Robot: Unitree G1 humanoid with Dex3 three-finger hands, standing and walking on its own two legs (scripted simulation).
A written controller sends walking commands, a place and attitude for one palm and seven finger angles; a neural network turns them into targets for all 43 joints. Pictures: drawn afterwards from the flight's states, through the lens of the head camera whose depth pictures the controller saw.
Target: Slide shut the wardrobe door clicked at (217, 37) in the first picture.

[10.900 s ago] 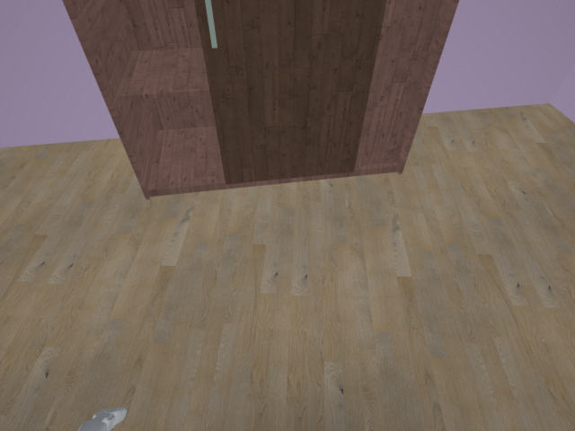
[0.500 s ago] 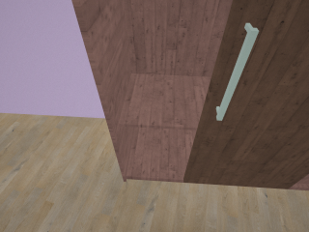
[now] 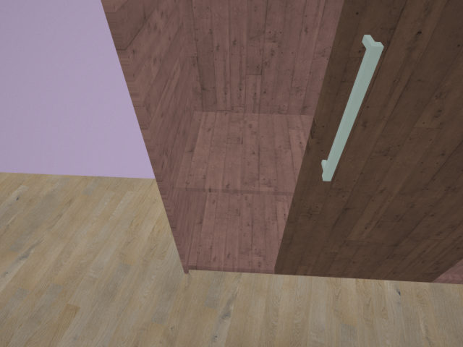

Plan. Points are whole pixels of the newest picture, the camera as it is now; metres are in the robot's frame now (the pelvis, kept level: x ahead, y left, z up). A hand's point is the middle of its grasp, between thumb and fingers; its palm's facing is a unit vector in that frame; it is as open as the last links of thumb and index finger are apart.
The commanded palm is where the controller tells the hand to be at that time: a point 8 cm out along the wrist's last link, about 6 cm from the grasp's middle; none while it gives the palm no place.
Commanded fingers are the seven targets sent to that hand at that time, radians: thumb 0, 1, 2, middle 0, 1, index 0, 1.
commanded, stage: shuffle to correct the standing spot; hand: right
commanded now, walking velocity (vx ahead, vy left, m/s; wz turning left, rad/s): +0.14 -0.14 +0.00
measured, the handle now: (343, 119) +0.52 -0.21 +0.13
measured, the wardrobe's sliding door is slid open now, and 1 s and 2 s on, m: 0.38 0.38 0.38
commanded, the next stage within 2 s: come to a stop and stand still in 0.28 s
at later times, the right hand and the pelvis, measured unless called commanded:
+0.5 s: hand out of the picture +0.04 -0.20 -0.18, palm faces +0.08 +0.98 -0.19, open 7.4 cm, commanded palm none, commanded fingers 0.00 -0.90 -0.90 0.20 0.30 0.20 0.30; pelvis +0.05 -0.03 -0.01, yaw -1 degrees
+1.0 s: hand out of the picture +0.04 -0.22 -0.19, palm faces +0.05 +0.98 -0.22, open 7.3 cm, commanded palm none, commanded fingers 0.00 -0.90 -0.90 0.20 0.30 0.20 0.30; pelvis +0.01 -0.04 -0.01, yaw -2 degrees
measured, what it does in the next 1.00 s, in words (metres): steps on the spot: left foot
